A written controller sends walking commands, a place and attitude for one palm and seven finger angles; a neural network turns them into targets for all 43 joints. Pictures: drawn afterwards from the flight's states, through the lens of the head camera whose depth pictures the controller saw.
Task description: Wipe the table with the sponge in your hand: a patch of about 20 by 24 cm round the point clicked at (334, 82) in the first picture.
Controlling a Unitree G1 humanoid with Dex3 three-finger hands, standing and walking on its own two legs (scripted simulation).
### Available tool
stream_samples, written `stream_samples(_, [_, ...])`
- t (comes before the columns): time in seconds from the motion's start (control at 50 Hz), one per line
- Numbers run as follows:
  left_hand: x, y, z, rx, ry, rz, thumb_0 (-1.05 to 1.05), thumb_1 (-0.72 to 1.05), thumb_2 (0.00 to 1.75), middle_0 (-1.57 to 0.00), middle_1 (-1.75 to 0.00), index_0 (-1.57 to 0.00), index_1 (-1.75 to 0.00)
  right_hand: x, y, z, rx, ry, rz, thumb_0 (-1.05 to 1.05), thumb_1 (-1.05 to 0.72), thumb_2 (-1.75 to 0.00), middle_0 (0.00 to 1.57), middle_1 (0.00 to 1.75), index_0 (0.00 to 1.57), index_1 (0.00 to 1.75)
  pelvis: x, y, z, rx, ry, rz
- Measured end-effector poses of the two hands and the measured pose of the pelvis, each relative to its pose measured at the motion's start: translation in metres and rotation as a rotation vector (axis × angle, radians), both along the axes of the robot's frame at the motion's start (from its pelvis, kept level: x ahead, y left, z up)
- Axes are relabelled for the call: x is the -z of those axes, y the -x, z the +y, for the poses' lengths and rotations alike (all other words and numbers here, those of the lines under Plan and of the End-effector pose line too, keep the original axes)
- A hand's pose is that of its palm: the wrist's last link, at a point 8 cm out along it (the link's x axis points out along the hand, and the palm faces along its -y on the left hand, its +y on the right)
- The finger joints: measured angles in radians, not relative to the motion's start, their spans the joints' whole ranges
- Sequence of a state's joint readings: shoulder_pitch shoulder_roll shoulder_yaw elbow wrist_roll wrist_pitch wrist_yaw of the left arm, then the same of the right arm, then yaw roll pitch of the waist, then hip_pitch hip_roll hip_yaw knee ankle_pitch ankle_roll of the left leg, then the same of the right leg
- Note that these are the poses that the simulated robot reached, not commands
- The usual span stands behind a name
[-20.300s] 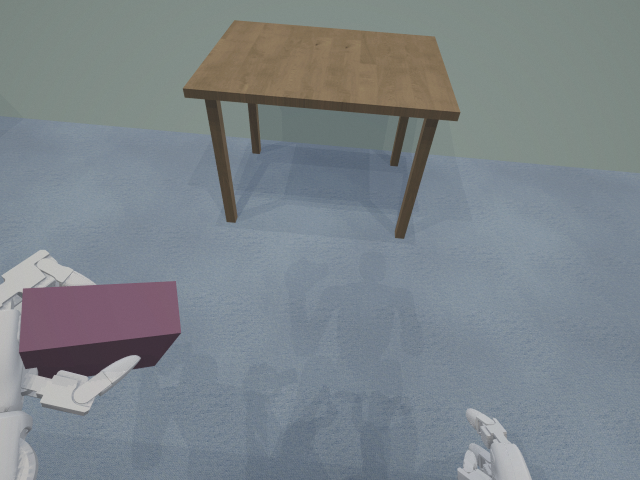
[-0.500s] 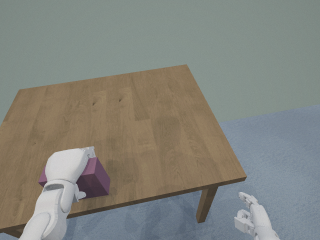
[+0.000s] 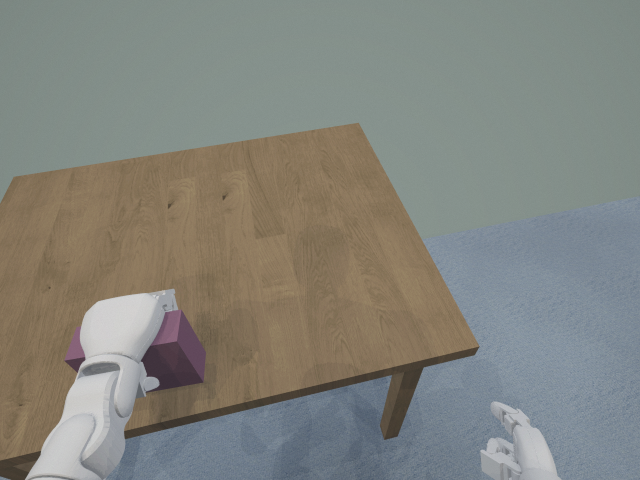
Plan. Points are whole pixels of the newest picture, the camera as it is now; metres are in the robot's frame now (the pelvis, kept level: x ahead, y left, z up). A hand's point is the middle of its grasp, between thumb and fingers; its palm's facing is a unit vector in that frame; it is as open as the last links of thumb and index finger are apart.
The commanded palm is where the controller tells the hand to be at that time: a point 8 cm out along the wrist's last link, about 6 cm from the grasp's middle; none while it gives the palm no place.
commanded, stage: move the sponge above the wiping area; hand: left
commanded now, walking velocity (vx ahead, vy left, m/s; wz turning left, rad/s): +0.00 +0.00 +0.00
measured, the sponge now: (148, 362) +0.24 +0.29 -0.02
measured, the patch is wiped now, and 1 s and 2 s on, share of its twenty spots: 0.00 0.00 0.00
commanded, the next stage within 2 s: none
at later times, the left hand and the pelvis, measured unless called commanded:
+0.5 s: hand (151, 332) +0.27 +0.28 +0.02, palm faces -0.02 -0.05 -1.00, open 9.4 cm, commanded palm +0.24 +0.28 +0.07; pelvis +0.01 +0.00 +0.00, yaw +0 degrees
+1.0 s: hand (141, 328) +0.27 +0.29 +0.03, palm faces -0.01 -0.05 -1.00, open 9.4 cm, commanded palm +0.24 +0.27 +0.07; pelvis +0.01 +0.00 +0.00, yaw +0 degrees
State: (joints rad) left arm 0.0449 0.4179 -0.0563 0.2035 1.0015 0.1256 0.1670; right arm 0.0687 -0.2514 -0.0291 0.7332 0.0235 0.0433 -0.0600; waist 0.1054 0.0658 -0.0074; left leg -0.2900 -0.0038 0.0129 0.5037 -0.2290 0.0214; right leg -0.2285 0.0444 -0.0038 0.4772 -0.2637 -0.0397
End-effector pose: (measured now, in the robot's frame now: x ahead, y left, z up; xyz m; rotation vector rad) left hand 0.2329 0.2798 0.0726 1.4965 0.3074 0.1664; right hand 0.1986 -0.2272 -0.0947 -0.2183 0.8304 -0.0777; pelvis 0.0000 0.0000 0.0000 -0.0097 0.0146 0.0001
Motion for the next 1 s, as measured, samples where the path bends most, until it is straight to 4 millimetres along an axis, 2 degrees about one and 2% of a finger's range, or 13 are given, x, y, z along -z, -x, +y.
stream_samples(0.12, [-0.005,-0.009,0.008,-0.095,-0.006,-0.029,0.00,-0.42,1.01,-0.80,-1.38,-0.80,-1.38,0.006,0.007,-0.003,0.039,-0.036,0.017,0.01,-0.91,-0.90,0.20,0.30,0.20,0.30,0.000,-0.002,0.000,0.004,-0.004,0.015])
stream_samples(0.22, [0.014,-0.009,0.007,-0.131,0.020,0.078,0.00,-0.42,1.01,-0.80,-1.38,-0.80,-1.38,0.007,0.009,-0.004,0.045,-0.041,0.027,0.01,-0.91,-0.90,0.20,0.30,0.20,0.30,0.000,-0.003,0.000,0.000,-0.007,0.020])
stream_samples(0.32, [0.026,-0.010,-0.007,-0.044,0.037,0.094,0.00,-0.42,1.01,-0.80,-1.38,-0.80,-1.38,0.006,0.009,-0.006,0.035,-0.019,0.024,0.01,-0.91,-0.90,0.20,0.30,0.20,0.30,0.002,-0.003,-0.001,-0.005,-0.004,0.023])
stream_samples(0.42, [0.015,-0.014,-0.013,0.014,0.002,0.001,0.00,-0.42,1.01,-0.80,-1.38,-0.81,-1.37,0.007,0.007,-0.005,0.036,-0.020,0.021,0.01,-0.91,-0.90,0.20,0.30,0.20,0.30,0.003,-0.004,0.000,0.003,-0.003,0.027])
stream_samples(0.5, [0.000,-0.016,-0.004,-0.052,-0.026,-0.058,0.00,-0.42,1.01,-0.80,-1.38,-0.81,-1.37,0.008,0.003,-0.003,0.042,-0.045,0.016,0.01,-0.91,-0.90,0.20,0.30,0.20,0.30,0.003,-0.006,0.000,0.004,-0.005,0.027])
stream_samples(0.56, [-0.001,-0.014,0.006,-0.134,-0.021,-0.038,0.00,-0.42,1.01,-0.80,-1.38,-0.80,-1.38,0.006,0.000,-0.001,0.042,-0.063,0.013,0.01,-0.91,-0.90,0.20,0.30,0.20,0.30,0.002,-0.006,-0.001,0.002,-0.007,0.022])
stream_samples(0.64, [0.011,-0.007,0.007,-0.172,0.009,0.050,0.00,-0.42,1.01,-0.80,-1.39,-0.80,-1.38,0.003,-0.006,0.002,0.025,-0.065,-0.002,0.01,-0.91,-0.90,0.20,0.30,0.20,0.30,0.001,-0.007,-0.001,-0.008,-0.008,0.018])
stream_samples(0.72, [0.028,-0.002,-0.006,-0.103,0.049,0.120,0.00,-0.42,1.01,-0.80,-1.38,-0.80,-1.38,-0.001,-0.012,0.003,-0.001,-0.042,-0.015,0.01,-0.91,-0.90,0.20,0.30,0.20,0.30,0.001,-0.006,-0.002,-0.015,-0.006,0.014])
stream_samples(0.76, [0.029,-0.002,-0.014,-0.045,0.056,0.107,0.00,-0.42,1.01,-0.80,-1.38,-0.80,-1.38,-0.002,-0.013,0.003,-0.008,-0.029,-0.021,0.01,-0.91,-0.90,0.20,0.30,0.20,0.30,0.002,-0.005,-0.002,-0.014,-0.005,0.013])
stream_samples(0.86, [0.010,-0.009,-0.021,0.037,-0.007,-0.017,0.00,-0.43,1.01,-0.80,-1.38,-0.81,-1.37,0.000,-0.014,0.005,-0.013,-0.028,-0.025,0.01,-0.91,-0.90,0.20,0.30,0.20,0.30,0.003,-0.004,-0.002,-0.005,-0.003,0.014])
stream_samples(0.94, [-0.007,-0.016,-0.007,-0.058,-0.037,-0.085,0.00,-0.42,1.01,-0.80,-1.38,-0.81,-1.37,0.003,-0.012,0.007,0.005,-0.060,-0.011,0.01,-0.91,-0.90,0.20,0.30,0.20,0.30,0.002,-0.004,-0.002,0.000,-0.006,0.017])
stream_samples(1.0, [-0.009,-0.016,0.004,-0.157,-0.026,-0.057,0.00,-0.42,1.01,-0.80,-1.38,-0.80,-1.38,0.004,-0.010,0.007,0.016,-0.080,-0.002,0.01,-0.91,-0.90,0.20,0.30,0.20,0.30,0.001,-0.005,-0.003,-0.001,-0.009,0.018])
